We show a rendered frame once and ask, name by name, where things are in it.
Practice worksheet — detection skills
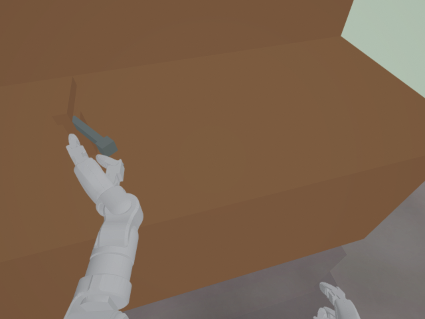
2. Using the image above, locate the tap lever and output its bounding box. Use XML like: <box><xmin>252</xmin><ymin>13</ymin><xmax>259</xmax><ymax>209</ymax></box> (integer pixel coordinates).
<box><xmin>72</xmin><ymin>116</ymin><xmax>118</xmax><ymax>157</ymax></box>

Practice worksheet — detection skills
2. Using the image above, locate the right robot hand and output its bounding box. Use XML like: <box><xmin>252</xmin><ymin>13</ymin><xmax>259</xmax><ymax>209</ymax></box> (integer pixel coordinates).
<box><xmin>313</xmin><ymin>282</ymin><xmax>360</xmax><ymax>319</ymax></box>

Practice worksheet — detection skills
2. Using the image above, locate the robot left forearm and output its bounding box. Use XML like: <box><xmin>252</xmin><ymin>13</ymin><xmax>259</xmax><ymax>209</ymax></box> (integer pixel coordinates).
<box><xmin>64</xmin><ymin>185</ymin><xmax>143</xmax><ymax>319</ymax></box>

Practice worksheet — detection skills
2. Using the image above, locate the left robot hand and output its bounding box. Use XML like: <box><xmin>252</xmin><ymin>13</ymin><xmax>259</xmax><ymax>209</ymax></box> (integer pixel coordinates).
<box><xmin>66</xmin><ymin>134</ymin><xmax>125</xmax><ymax>204</ymax></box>

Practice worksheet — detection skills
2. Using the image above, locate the counter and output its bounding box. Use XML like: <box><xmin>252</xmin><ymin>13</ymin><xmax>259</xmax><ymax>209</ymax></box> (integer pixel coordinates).
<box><xmin>0</xmin><ymin>0</ymin><xmax>425</xmax><ymax>319</ymax></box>

